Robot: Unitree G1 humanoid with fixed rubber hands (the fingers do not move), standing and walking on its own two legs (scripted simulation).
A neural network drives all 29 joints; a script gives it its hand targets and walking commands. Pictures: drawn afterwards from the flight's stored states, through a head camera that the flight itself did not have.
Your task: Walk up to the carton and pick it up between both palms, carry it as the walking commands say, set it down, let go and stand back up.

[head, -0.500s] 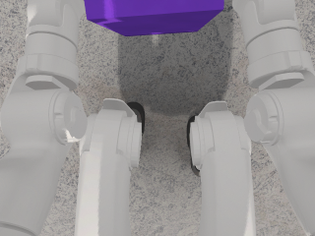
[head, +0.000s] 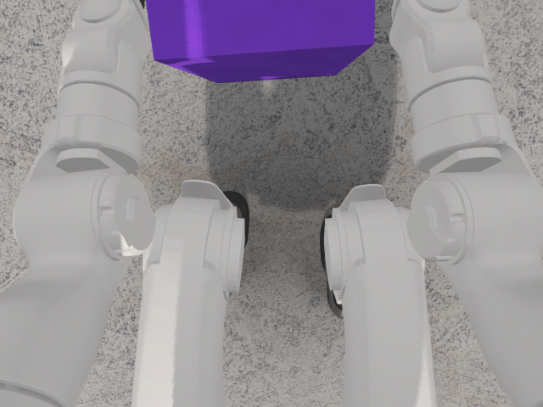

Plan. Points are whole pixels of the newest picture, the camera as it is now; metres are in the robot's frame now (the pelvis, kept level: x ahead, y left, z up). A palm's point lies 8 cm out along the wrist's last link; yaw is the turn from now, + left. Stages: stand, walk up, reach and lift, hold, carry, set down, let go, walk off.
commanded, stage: set down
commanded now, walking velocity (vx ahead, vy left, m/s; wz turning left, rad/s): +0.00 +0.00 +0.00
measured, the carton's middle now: out of the picture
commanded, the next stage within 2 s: none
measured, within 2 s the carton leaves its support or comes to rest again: neither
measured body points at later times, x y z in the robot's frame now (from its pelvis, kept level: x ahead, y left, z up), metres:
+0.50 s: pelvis -0.01 +0.00 +0.00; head +0.37 -0.01 +0.24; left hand +0.54 +0.18 -0.17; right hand +0.56 -0.12 -0.18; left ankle +0.12 +0.12 -0.33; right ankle +0.09 -0.10 -0.33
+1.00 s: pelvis -0.01 +0.00 +0.03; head +0.36 +0.00 +0.26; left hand +0.55 +0.20 -0.13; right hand +0.57 -0.14 -0.13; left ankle +0.12 +0.12 -0.33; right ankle +0.09 -0.10 -0.33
